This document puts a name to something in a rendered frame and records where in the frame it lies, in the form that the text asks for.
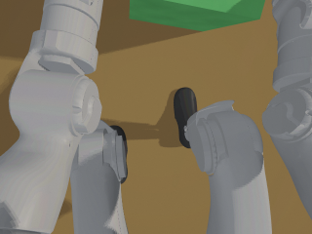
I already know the left robot forearm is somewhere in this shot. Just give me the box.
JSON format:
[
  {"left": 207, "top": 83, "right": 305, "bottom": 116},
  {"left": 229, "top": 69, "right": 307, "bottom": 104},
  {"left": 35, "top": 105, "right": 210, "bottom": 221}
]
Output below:
[{"left": 9, "top": 0, "right": 103, "bottom": 117}]

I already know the carton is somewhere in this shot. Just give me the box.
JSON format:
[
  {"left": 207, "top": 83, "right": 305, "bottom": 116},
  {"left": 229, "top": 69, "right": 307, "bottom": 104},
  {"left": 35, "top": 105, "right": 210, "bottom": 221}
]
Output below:
[{"left": 129, "top": 0, "right": 265, "bottom": 31}]

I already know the robot left foot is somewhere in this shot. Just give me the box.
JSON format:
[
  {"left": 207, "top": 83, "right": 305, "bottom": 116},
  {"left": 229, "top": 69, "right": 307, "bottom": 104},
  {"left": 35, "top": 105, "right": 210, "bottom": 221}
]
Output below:
[{"left": 110, "top": 125, "right": 128, "bottom": 184}]

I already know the robot left upper arm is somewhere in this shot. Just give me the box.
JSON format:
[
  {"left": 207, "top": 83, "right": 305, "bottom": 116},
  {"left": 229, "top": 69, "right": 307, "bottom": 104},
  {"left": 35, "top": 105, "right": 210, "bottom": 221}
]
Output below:
[{"left": 0, "top": 69, "right": 102, "bottom": 234}]

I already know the robot right thigh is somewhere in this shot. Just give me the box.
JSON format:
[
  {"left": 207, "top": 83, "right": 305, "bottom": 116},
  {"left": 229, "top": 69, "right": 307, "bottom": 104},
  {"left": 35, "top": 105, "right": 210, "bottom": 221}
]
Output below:
[{"left": 192, "top": 110, "right": 272, "bottom": 234}]

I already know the robot right upper arm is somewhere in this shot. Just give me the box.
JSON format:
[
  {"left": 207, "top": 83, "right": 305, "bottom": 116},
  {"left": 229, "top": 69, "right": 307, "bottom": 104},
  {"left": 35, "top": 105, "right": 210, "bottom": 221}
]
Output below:
[{"left": 261, "top": 87, "right": 312, "bottom": 220}]

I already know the right robot forearm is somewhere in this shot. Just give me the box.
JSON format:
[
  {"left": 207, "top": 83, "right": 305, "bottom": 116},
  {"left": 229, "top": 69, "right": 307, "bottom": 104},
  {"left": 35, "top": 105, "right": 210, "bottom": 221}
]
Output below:
[{"left": 271, "top": 0, "right": 312, "bottom": 93}]

